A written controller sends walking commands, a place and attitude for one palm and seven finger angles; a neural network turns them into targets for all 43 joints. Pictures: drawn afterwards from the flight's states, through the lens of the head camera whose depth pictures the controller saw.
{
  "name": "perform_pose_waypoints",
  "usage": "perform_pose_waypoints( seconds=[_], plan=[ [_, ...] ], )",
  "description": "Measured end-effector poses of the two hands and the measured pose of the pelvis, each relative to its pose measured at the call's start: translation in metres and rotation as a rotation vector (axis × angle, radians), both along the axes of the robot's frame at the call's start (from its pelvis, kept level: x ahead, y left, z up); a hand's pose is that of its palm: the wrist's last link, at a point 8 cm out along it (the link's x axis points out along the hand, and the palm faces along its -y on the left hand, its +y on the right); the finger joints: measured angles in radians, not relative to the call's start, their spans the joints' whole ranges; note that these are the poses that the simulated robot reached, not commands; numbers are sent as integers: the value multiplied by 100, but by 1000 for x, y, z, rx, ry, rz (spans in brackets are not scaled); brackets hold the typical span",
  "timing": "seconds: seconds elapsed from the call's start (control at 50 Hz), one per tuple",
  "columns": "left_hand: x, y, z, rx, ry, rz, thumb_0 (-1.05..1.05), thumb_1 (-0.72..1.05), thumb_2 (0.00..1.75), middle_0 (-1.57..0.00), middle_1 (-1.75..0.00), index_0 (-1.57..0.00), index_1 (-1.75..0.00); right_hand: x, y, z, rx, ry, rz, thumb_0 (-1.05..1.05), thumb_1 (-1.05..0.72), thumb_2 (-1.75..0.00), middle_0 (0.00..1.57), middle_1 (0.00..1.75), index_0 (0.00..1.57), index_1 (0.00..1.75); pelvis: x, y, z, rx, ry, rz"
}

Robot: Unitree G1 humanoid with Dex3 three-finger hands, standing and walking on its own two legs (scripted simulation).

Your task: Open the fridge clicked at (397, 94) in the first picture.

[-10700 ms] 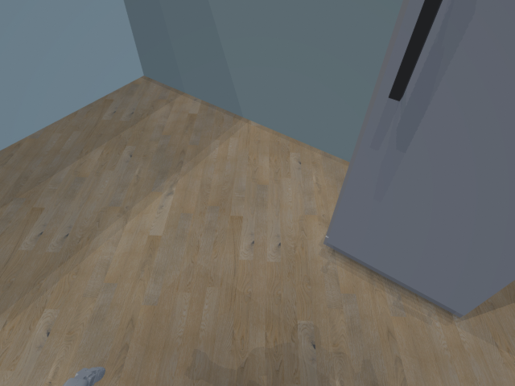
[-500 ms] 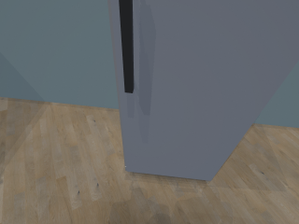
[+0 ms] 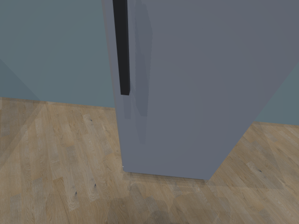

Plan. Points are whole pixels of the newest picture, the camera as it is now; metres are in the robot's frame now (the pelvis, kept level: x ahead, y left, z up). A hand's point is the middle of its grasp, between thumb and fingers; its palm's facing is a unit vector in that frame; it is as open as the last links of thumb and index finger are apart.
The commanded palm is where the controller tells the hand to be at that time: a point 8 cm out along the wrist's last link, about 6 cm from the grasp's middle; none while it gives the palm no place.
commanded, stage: look again from close up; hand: left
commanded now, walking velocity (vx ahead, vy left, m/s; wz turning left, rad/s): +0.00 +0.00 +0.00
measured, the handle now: (124, 34) +0.52 +0.11 +0.26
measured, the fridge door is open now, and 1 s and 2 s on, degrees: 0 0 0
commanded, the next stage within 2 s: raise the hand to about handle height in 0.16 s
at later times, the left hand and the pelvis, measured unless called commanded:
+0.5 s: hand (85, 173) +0.23 +0.18 +0.04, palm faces +0.17 -0.98 -0.08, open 7.7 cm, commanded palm +0.12 +0.23 -0.02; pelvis +0.00 +0.00 -0.02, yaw +1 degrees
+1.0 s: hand (82, 176) +0.21 +0.18 +0.05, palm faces -0.09 -0.99 -0.13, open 10.5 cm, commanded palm +0.17 +0.25 +0.07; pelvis +0.01 -0.04 -0.04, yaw +3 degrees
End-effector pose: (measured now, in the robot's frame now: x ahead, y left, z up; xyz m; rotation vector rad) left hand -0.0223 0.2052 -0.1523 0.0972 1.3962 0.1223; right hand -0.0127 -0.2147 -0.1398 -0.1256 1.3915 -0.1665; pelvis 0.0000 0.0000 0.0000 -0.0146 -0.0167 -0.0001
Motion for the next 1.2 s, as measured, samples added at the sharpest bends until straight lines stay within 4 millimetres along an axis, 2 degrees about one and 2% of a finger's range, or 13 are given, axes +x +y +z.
perform_pose_waypoints(
  seconds=[0.28,0.32,0.4,0.46,0.52,0.6,0.68,0.76,0.82,0.88,1.02,1.08,1.2],
  plan=[
    [8,11,2,22,11,-13,0,91,90,-20,-29,-20,-30,15,-2,1,-11,-9,12,1,-92,-90,20,30,20,30,7,5,0,-1,2,-5],
    [38,20,19,40,-136,65,1,92,90,-20,-30,-20,-30,27,-6,5,-39,-105,20,2,-92,-90,20,30,20,30,6,5,-3,1,-6,3],
    [136,46,100,172,-717,100,3,92,89,-21,-31,-20,-32,73,-18,14,-69,-399,58,2,-92,-90,20,30,20,30,5,5,-10,21,4,23],
    [196,35,169,153,-1114,40,3,88,87,-20,-34,-20,-34,117,-25,24,-77,-606,77,2,-91,-90,20,30,20,30,4,6,-15,12,15,30],
    [226,11,204,29,-1401,-59,2,82,85,-20,-37,-20,-38,157,-32,40,-78,-766,85,2,-91,-90,20,30,20,30,4,2,-23,12,53,13],
    [220,-12,176,-158,-1420,-184,1,72,81,-21,-43,-21,-43,197,-42,66,-92,-882,118,1,-90,-90,20,30,20,30,5,-11,-34,17,77,-1],
    [178,5,127,-150,-1190,-91,1,62,77,-23,-48,-22,-49,226,-51,85,-137,-922,178,1,-90,-90,20,30,20,30,8,-25,-41,12,88,8],
    [138,37,145,50,-1216,12,1,52,74,-24,-54,-23,-55,245,-51,85,-151,-923,256,1,-90,-90,20,30,20,30,14,-33,-44,-12,101,37],
    [134,46,188,158,-1412,0,2,45,71,-24,-59,-23,-59,252,-44,71,-117,-911,299,1,-90,-90,20,30,20,30,14,-35,-47,-33,97,68],
    [155,39,219,142,-1572,-90,1,38,68,-23,-63,-23,-63,248,-33,52,-62,-890,302,1,-90,-90,20,30,20,30,10,-35,-48,-44,90,82],
    [227,29,212,-74,-1332,-289,1,21,61,-25,-74,-25,-74,206,-27,30,8,-789,156,2,-90,-90,21,30,20,30,14,-38,-36,-9,100,37],
    [238,45,222,-63,-1302,-230,1,15,58,-26,-78,-25,-79,189,-36,34,-17,-762,102,2,-90,-90,21,30,20,30,22,-37,-30,0,94,18],
    [236,71,270,39,-1516,-138,0,1,52,-27,-87,-26,-87,179,-56,46,-94,-750,108,2,-90,-90,21,30,20,30,33,-29,-22,-4,74,18]
  ],
)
